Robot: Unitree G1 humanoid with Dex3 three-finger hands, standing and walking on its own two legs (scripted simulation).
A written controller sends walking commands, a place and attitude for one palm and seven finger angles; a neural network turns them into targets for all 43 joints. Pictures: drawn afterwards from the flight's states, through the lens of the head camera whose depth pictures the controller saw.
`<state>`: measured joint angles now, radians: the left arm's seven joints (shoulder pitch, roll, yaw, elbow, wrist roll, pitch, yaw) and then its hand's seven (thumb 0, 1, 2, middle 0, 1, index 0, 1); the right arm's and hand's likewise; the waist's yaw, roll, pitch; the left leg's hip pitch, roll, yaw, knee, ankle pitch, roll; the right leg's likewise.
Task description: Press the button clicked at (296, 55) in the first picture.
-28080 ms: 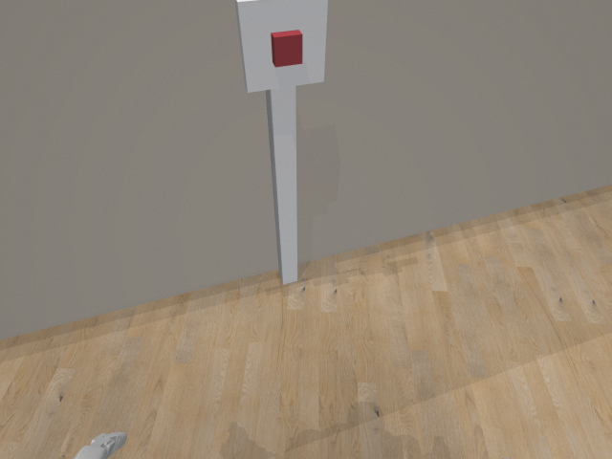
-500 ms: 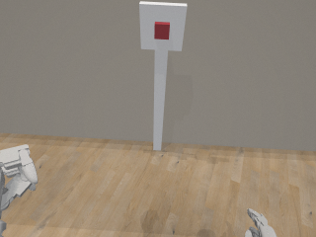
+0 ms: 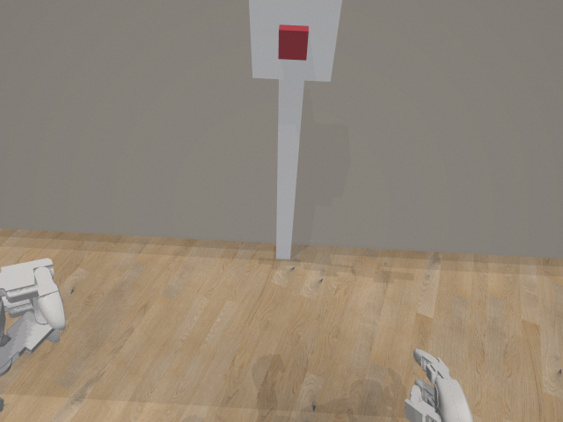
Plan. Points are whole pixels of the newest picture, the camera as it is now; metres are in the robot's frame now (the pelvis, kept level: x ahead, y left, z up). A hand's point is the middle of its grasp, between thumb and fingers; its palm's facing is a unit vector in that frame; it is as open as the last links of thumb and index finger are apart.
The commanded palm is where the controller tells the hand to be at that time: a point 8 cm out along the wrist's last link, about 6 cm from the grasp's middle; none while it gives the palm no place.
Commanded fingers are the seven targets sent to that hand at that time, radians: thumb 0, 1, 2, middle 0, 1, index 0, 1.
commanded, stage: let the arm hang, fingers relaxed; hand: left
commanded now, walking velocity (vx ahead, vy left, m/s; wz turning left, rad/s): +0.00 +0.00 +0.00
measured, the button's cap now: (293, 42) +0.78 +0.03 +0.15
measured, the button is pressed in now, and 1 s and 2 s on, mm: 0 0 0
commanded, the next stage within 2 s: stand and wait in 1.20 s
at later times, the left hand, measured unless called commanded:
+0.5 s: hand out of the picture -0.04 +0.21 -0.18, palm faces +0.03 -0.98 -0.22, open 3.9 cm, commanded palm none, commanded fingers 0.00 0.90 0.90 -0.53 -0.66 -0.53 -0.66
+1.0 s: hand out of the picture -0.05 +0.18 -0.17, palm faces +0.03 -0.98 -0.17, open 7.3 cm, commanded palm none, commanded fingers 0.00 0.90 0.90 -0.20 -0.30 -0.20 -0.30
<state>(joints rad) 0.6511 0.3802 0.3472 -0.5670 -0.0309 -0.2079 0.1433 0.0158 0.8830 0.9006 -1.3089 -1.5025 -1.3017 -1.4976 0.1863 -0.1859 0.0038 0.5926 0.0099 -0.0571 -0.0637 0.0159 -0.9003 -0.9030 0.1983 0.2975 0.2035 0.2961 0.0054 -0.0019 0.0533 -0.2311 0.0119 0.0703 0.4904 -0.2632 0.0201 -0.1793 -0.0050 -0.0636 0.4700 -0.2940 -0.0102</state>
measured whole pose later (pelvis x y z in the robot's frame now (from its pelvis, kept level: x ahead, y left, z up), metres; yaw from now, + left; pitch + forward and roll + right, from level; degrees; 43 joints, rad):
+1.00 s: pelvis -0.04 +0.02 +0.00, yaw +1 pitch -2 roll +0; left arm 0.29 0.12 0.00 1.13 0.02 0.00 0.03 0.00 0.90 0.90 -0.22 -0.33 -0.21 -0.32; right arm 0.32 -0.12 -0.01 1.12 -0.02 0.01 -0.03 0.01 -0.91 -0.90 0.19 0.30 0.20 0.30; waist -0.01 0.02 0.02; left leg -0.23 -0.02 0.07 0.43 -0.17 0.05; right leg -0.20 -0.03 -0.06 0.44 -0.22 0.01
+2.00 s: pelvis -0.01 +0.00 +0.01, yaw +1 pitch -2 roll +0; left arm 0.26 0.13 0.01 1.16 0.01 -0.01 0.03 0.00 0.90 0.90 -0.20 -0.30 -0.20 -0.30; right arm 0.27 -0.13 0.00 1.16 -0.02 0.00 -0.04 0.01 -0.91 -0.90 0.19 0.30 0.20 0.30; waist -0.01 0.01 0.05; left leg -0.16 0.00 0.06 0.38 -0.20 0.02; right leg -0.11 -0.01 -0.08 0.37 -0.24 -0.01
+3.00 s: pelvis +0.00 -0.01 +0.01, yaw +1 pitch -1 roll +0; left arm 0.24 0.16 0.01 1.16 0.01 -0.02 0.02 0.00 0.90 0.90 -0.20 -0.30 -0.20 -0.30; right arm 0.23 -0.16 -0.01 1.16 -0.02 0.00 -0.04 0.01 -0.90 -0.90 0.19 0.30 0.20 0.30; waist -0.01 0.01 0.06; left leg -0.14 0.01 0.06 0.36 -0.20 0.01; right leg -0.09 0.00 -0.08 0.34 -0.24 -0.03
